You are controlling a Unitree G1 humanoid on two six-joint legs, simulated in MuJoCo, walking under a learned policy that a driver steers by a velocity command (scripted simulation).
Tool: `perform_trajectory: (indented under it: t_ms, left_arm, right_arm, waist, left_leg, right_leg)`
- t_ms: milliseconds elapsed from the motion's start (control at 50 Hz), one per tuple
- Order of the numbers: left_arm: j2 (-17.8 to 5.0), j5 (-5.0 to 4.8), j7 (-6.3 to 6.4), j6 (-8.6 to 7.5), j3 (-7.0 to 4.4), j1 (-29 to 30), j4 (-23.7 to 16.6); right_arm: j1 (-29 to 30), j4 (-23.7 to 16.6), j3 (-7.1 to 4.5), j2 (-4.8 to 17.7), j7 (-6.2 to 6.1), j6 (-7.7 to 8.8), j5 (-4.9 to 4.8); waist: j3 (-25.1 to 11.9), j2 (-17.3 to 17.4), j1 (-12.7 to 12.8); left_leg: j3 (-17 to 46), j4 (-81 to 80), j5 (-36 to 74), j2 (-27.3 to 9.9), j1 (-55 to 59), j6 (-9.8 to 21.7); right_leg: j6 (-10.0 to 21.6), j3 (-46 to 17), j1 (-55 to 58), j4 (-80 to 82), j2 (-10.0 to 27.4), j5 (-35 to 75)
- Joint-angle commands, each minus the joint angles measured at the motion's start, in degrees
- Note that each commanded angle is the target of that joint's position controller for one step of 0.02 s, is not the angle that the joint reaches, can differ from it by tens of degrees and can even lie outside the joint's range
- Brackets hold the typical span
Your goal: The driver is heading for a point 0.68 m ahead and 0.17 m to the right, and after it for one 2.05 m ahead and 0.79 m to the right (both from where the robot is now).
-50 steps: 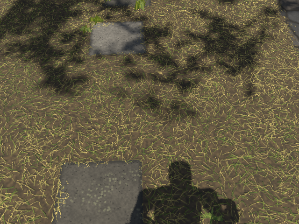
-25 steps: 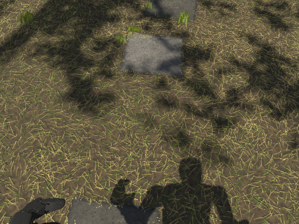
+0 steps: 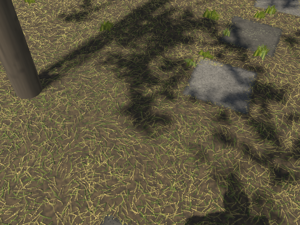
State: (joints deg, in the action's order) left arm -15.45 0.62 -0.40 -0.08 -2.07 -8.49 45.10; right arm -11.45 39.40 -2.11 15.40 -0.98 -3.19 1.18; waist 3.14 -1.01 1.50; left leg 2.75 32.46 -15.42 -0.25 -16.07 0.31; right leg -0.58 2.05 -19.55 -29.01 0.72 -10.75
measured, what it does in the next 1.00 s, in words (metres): walks ahead: left foot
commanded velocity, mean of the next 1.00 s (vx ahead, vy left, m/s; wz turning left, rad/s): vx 0.32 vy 0.00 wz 0.00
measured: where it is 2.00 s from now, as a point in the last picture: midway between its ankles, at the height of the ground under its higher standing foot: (163, 164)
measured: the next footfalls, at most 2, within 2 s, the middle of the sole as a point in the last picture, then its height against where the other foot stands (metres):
left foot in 0.86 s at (126, 221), level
right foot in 1.42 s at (186, 169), level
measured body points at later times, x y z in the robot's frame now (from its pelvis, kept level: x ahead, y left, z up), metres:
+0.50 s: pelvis +0.11 -0.03 +0.01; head +0.12 -0.04 +0.46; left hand +0.17 +0.26 -0.11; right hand +0.21 -0.30 -0.12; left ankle +0.04 +0.11 -0.66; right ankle +0.09 -0.11 -0.73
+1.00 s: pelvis +0.38 +0.03 +0.00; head +0.41 +0.04 +0.45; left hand +0.41 +0.31 -0.14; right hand +0.53 -0.23 -0.09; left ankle +0.45 +0.11 -0.73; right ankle +0.25 -0.11 -0.64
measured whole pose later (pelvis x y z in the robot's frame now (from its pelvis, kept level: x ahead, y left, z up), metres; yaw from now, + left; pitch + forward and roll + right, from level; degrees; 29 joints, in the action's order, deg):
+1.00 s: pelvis +0.38 +0.03 +0.00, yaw -3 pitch +1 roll +1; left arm -16.7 -2.0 0.2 -3.7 -2.5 -19.7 52.5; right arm -8.4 42.0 -2.8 14.6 1.5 5.3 0.1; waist 3.0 -1.8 1.7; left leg -5.1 28.1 -8.7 1.4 -20.4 3.2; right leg 2.3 -3.7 -19.7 -66.9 2.3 -21.2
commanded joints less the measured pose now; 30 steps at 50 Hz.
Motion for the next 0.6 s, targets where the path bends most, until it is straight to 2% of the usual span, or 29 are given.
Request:
perform_trajectory:
  t_ms: [20, 40, 60, 100, 140, 180, 220, 240, 280, 320, 360, 380, 400, 420, 440, 460, 480, 500, 520, 540, 600]
  left_arm:
    - [-4.0, 0.93, -0.02, -1.16, -0.54, 2.9, -3.7]
    - [-3.9, 1.07, 0.16, -1.08, -0.52, 2.6, -2.8]
    - [-4.8, 1.18, 0.38, -0.97, -0.72, 1.7, -2.1]
    - [-5.8, 0.71, 0.35, -1.02, -0.86, 0.1, -0.9]
    - [-5.7, 0.46, 0.34, -1.26, -0.86, 0.1, 0.4]
    - [-5.1, 0.10, 0.58, -1.40, -0.76, 0.1, 1.5]
    - [-5.2, -0.75, 0.67, -1.97, -0.98, 1.4, 1.3]
    - [-5.3, -1.16, 0.49, -2.53, -1.08, 2.6, 0.6]
    - [-5.5, -1.74, -0.17, -3.98, -1.27, 3.4, 0.1]
    - [-5.3, -2.30, -1.19, -5.31, -1.21, 2.3, 0.6]
    - [-5.1, -2.14, -1.79, -5.91, -1.40, -3.6, 3.8]
    - [-6.0, -1.61, -1.74, -5.74, -1.93, -8.3, 6.1]
    - [-8.8, -1.49, -1.40, -5.68, -2.73, -13.6, 7.4]
    - [-15.5, -1.53, -1.36, -5.61, -4.36, -18.7, 8.3]
    - [-13.0, -1.11, -1.40, -5.81, -3.52, -19.2, 7.7]
    - [-10.6, -1.09, -1.08, -6.09, -2.71, -16.1, 6.8]
    - [-9.4, -0.96, -0.85, -6.16, -2.37, -13.8, 5.8]
    - [-8.8, -0.98, -0.81, -6.10, -2.04, -12.4, 5.4]
    - [-7.3, -0.71, -0.75, -5.94, -1.39, -11.6, 5.2]
    - [-6.5, -0.55, -0.77, -5.62, -1.03, -11.8, 5.3]
    - [-7.8, -0.76, -0.28, -5.00, -1.09, -12.8, 5.7]
  right_arm:
    - [3.6, -4.0, -0.92, 5.6, 0.24, 1.70, 1.32]
    - [3.3, -3.4, -0.93, 5.6, 0.37, 2.33, 1.31]
    - [2.8, -2.9, -0.93, 5.8, 0.45, 2.88, 1.03]
    - [1.0, -1.9, -0.58, 5.3, 0.35, 3.39, 0.62]
    - [-0.2, -1.3, -0.52, 5.3, 0.21, 3.43, 0.32]
    - [-2.0, -0.6, -1.06, 6.6, -0.23, 3.20, -0.18]
    - [-4.0, -0.5, -2.09, 9.6, -0.47, 2.85, -0.88]
    - [-5.0, -0.2, -2.41, 10.4, -0.58, 3.00, -1.21]
    - [-6.2, 0.6, -2.50, 9.8, -0.75, 3.97, -1.67]
    - [-5.3, 0.8, -2.42, 8.6, -0.53, 4.69, -2.15]
    - [-1.2, 0.1, -2.48, 8.6, -0.05, 4.63, -2.71]
    - [-0.5, -0.1, -2.31, 7.6, 0.09, 4.66, -2.34]
    - [1.2, -1.1, -1.51, 4.8, 0.23, 4.94, -1.86]
    - [1.2, -3.5, -0.96, 2.4, 0.05, 5.88, -1.69]
    - [1.2, -3.6, -1.82, 5.9, -0.25, 6.83, -2.41]
    - [-0.1, -2.9, -2.28, 7.0, 0.07, 7.67, -3.42]
    - [-0.4, -2.1, -2.20, 6.7, 0.38, 8.16, -3.43]
    - [0.7, -2.1, -2.31, 6.5, 0.59, 8.46, -2.91]
    - [1.5, -2.0, -2.57, 6.5, 0.84, 8.49, -2.31]
    - [1.5, -2.0, -2.49, 5.7, 1.28, 8.36, -2.11]
    - [4.4, -3.1, -1.79, 3.4, 1.93, 7.83, -1.87]
  waist:
    - [-3.4, 10.1, 0.3]
    - [-2.9, 9.9, 0.1]
    - [-2.5, 10.1, 0.0]
    - [-1.5, 8.1, 0.1]
    - [-1.0, 4.5, -0.4]
    - [-2.0, 4.5, -1.6]
    - [0.9, 8.0, -3.3]
    - [2.7, 9.3, -4.0]
    - [3.7, 10.6, -4.3]
    - [2.9, 9.5, -3.2]
    - [-0.3, 7.4, 0.8]
    - [-2.4, 6.4, 2.6]
    - [-3.5, 1.1, 4.7]
    - [-5.0, -14.9, 5.3]
    - [-4.5, -12.8, 5.9]
    - [-1.8, -7.8, 3.9]
    - [-1.2, -5.2, 3.0]
    - [0.4, -3.6, 2.5]
    - [0.6, -3.3, 2.0]
    - [0.2, -4.3, 1.6]
    - [0.3, -3.3, 1.8]
  left_leg:
    - [11.5, -16.1, -12.9, -9.0, -4.1, 6.8]
    - [9.7, -15.5, -13.3, -7.1, -4.2, 4.9]
    - [9.0, -15.1, -11.8, -6.5, -4.0, 3.9]
    - [7.8, -14.0, -8.7, -5.4, -3.9, 2.8]
    - [6.8, -12.4, -5.6, -4.6, -2.0, 2.6]
    - [7.4, -13.6, -14.6, -4.3, -0.5, 4.0]
    - [14.6, -18.3, -25.7, -8.7, 0.9, 8.0]
    - [18.9, -20.2, -27.3, -11.7, 2.2, 10.2]
    - [23.2, -20.8, -22.8, -15.4, 6.0, 12.8]
    - [21.4, -19.4, -15.5, -15.4, 9.0, 12.7]
    - [14.1, -16.4, -7.7, -11.2, 3.1, 10.0]
    - [10.8, -12.6, -4.4, -8.6, -1.3, 8.4]
    - [5.0, -2.3, -2.0, -4.2, -7.2, 5.3]
    - [-3.2, 15.8, -7.1, 3.5, -19.4, 0.7]
    - [1.4, 27.8, -17.7, 3.1, -27.3, 0.1]
    - [3.9, 33.2, -14.1, 0.1, -31.2, 1.2]
    - [3.2, 34.0, -8.9, -2.0, -32.5, 2.0]
    - [2.4, 32.6, -4.5, -3.7, -33.8, 2.4]
    - [1.9, 30.5, -0.9, -5.1, -32.1, 2.4]
    - [0.8, 28.6, 1.4, -5.4, -29.8, 2.0]
    - [-2.2, 20.9, 6.1, -5.2, -28.1, -0.3]
  right_leg:
    - [-1.4, -2.0, 5.9, 1.8, 0.8, -3.7]
    - [-1.6, -2.0, 7.2, 2.5, 1.0, -1.0]
    - [-1.6, -2.5, 7.7, 3.1, 1.4, 0.6]
    - [-1.1, -3.3, 8.2, 4.4, 2.4, 1.2]
    - [-0.7, -3.3, 7.0, 4.9, 2.4, 1.1]
    - [-0.9, -0.7, 5.4, 2.1, 0.2, -4.9]
    - [-0.3, 2.0, -2.3, -4.9, -2.2, -11.2]
    - [0.6, 1.4, -6.3, -7.8, -1.7, -11.9]
    - [2.9, -1.6, -11.7, -12.1, 1.2, -13.8]
    - [4.9, -2.1, -11.6, -9.2, 2.5, -14.8]
    - [5.3, 1.0, 3.7, 1.1, -0.1, -3.4]
    - [4.6, 0.7, 12.7, 1.2, -1.0, 0.1]
    - [6.4, -7.8, 19.2, 5.3, 4.7, -4.6]
    - [13.4, -29.1, 27.9, 13.4, 15.7, -11.7]
    - [17.7, -40.1, 30.0, 17.4, 21.0, -14.8]
    - [16.9, -36.4, 29.4, 16.8, 20.5, -15.2]
    - [15.1, -31.4, 28.7, 16.9, 18.3, -14.6]
    - [14.0, -27.5, 27.4, 17.8, 17.1, -10.4]
    - [12.5, -23.1, 25.4, 18.4, 15.2, -4.6]
    - [11.8, -19.4, 23.8, 19.1, 13.5, 0.4]
    - [11.9, -12.4, 21.3, 20.4, 11.4, 12.8]
Velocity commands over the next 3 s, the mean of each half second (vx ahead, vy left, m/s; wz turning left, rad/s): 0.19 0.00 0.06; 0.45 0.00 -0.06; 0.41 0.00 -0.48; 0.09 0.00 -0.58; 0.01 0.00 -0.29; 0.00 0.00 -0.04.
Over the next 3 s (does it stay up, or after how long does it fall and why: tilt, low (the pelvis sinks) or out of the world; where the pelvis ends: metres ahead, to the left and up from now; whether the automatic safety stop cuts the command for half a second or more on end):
stays up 0.75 -0.07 0.01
